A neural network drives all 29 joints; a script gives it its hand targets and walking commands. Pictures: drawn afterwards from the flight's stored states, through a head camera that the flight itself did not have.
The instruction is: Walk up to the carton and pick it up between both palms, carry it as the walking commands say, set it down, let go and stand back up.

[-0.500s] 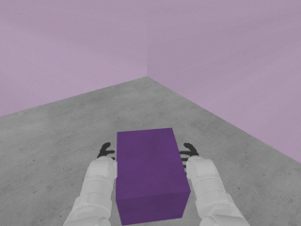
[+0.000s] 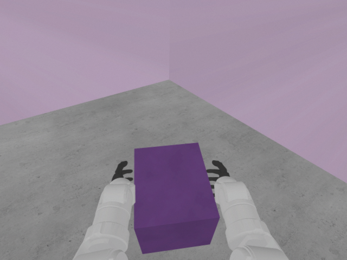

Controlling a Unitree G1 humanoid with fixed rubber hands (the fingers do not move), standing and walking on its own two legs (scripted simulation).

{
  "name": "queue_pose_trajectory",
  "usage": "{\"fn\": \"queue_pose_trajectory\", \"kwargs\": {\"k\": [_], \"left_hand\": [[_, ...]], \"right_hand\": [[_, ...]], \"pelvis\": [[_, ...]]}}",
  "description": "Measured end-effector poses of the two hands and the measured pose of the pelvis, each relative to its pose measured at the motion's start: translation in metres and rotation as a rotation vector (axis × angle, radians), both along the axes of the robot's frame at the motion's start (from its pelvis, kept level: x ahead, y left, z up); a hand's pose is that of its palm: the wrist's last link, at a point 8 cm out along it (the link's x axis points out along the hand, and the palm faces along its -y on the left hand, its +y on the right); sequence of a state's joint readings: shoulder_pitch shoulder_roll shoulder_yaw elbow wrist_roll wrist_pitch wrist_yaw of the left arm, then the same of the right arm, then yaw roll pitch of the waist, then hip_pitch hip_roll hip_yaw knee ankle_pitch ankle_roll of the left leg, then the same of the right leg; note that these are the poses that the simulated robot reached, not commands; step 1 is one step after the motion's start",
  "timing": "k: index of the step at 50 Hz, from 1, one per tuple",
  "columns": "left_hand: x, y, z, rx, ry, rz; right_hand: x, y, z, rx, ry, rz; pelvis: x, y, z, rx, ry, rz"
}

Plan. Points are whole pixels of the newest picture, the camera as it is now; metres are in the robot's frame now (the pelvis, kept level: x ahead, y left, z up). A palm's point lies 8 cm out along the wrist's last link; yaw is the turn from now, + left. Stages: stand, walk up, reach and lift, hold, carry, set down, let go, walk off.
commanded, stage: reach and lift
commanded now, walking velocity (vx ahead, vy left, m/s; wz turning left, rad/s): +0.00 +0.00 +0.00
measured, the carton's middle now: (171, 195) +0.34 +0.01 -0.03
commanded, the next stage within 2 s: hold in 0.18 s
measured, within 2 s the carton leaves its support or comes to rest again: neither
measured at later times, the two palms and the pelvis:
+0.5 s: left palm (120, 190) +0.29 +0.14 +0.05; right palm (228, 190) +0.30 -0.13 +0.05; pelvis +0.00 +0.00 +0.00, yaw +0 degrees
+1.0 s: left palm (121, 191) +0.29 +0.14 +0.05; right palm (228, 190) +0.30 -0.13 +0.05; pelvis +0.00 +0.00 +0.00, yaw +0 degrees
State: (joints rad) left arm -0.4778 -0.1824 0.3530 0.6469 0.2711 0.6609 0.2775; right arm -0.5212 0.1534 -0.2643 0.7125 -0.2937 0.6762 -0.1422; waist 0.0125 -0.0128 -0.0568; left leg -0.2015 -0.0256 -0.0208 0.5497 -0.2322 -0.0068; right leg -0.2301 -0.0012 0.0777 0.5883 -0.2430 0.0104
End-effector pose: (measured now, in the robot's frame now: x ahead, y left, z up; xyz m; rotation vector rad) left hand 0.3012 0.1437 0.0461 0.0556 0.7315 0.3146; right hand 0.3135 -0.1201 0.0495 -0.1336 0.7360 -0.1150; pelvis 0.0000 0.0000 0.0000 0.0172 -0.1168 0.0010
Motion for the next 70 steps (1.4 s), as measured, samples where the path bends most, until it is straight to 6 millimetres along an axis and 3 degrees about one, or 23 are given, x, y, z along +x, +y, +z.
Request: {"fn": "queue_pose_trajectory", "kwargs": {"k": [23, 70], "left_hand": [[-0.013, -0.008, 0.004, 0.024, 0.018, -0.021], [-0.011, -0.008, 0.0, 0.023, 0.033, -0.021]], "right_hand": [[-0.015, -0.007, 0.002, 0.011, 0.01, -0.017], [-0.013, -0.007, -0.002, 0.01, 0.025, -0.018]], "pelvis": [[-0.004, -0.003, 0.0, 0.004, -0.006, 0.0], [-0.003, -0.003, 0.0, 0.004, -0.003, 0.0]]}}
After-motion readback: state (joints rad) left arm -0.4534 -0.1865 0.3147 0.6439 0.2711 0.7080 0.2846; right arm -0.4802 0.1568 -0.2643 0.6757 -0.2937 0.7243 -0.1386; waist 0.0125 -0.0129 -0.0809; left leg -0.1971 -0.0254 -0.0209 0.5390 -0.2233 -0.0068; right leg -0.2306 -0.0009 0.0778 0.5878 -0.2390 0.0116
